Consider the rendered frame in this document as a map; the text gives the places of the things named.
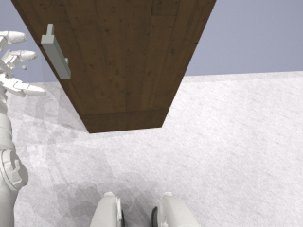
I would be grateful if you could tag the robot right shin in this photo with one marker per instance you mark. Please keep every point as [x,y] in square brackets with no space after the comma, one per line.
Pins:
[160,224]

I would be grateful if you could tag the robot left hand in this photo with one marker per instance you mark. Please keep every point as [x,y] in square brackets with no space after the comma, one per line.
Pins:
[10,61]

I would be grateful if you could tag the robot left upper arm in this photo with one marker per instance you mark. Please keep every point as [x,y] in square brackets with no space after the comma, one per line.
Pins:
[13,176]

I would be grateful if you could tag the handle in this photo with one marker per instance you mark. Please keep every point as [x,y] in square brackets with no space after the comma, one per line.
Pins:
[54,52]

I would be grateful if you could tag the robot right thigh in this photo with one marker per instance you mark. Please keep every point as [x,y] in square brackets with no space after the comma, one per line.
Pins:
[175,213]

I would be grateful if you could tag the cupboard door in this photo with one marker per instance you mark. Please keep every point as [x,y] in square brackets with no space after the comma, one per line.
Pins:
[124,55]

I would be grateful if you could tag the robot left forearm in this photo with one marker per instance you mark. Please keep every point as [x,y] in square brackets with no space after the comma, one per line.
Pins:
[5,125]

